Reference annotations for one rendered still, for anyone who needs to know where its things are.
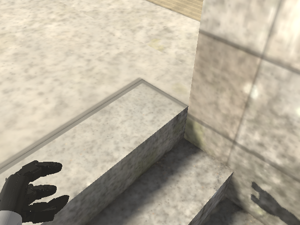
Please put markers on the stairs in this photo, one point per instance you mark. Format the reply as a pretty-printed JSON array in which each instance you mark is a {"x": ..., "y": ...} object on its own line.
[{"x": 166, "y": 180}]

